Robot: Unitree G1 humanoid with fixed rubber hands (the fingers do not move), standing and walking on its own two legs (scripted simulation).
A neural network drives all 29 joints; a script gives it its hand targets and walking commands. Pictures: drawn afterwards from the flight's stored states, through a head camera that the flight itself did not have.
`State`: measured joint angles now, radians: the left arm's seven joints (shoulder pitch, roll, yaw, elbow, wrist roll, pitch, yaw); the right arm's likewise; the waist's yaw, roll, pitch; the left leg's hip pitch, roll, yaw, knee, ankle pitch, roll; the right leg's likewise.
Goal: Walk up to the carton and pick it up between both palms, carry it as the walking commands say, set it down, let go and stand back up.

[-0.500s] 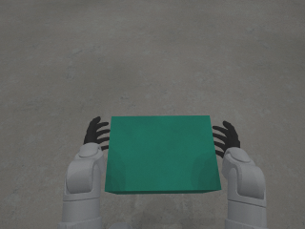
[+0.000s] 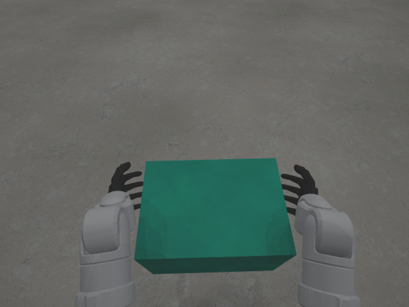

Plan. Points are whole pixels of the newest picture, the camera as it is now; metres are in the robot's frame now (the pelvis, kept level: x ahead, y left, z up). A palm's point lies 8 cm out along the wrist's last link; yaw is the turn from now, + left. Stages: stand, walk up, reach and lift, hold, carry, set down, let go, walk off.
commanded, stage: carry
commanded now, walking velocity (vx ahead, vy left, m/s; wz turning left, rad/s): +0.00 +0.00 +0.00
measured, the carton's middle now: (212, 218) +0.29 -0.01 +0.00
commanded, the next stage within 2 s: hold in 1.00 s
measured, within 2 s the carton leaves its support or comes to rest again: neither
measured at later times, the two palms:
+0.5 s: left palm (117, 205) +0.27 +0.16 +0.09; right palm (307, 205) +0.27 -0.18 +0.09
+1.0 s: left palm (116, 204) +0.27 +0.16 +0.09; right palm (306, 206) +0.26 -0.17 +0.09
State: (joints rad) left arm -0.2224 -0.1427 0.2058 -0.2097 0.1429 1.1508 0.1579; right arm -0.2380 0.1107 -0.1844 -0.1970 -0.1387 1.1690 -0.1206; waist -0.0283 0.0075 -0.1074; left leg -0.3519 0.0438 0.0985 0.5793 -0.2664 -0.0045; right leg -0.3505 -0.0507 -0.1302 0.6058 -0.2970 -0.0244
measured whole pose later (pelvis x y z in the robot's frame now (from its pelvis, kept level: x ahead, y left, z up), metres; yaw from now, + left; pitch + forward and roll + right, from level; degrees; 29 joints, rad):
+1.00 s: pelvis +0.00 +0.00 +0.00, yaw -1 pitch +2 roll +1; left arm -0.20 -0.14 0.20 -0.23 0.15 1.14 0.14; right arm -0.20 0.14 -0.18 -0.22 -0.16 1.15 -0.12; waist -0.01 0.00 -0.11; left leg -0.32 0.05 0.11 0.53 -0.24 -0.01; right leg -0.32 -0.04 -0.13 0.56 -0.27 -0.03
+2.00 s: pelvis +0.01 +0.02 +0.01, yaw -4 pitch +1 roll +0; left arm -0.27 -0.15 0.35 0.39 0.32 0.53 -0.02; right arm -0.26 0.13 -0.35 0.38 -0.33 0.54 0.06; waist -0.01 0.01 -0.03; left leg -0.21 -0.04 -0.05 0.41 -0.21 0.02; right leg -0.22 0.03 0.05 0.41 -0.20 -0.01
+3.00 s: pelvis -0.04 +0.02 -0.10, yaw -4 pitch +37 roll +0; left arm -0.59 -0.12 0.48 0.46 0.26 0.33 -0.01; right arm -0.62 0.05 -0.44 0.53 -0.26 0.33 0.03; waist 0.01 0.01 -0.22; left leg -1.38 -0.07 -0.06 1.09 -0.35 0.00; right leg -1.38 0.06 0.05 1.08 -0.35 0.00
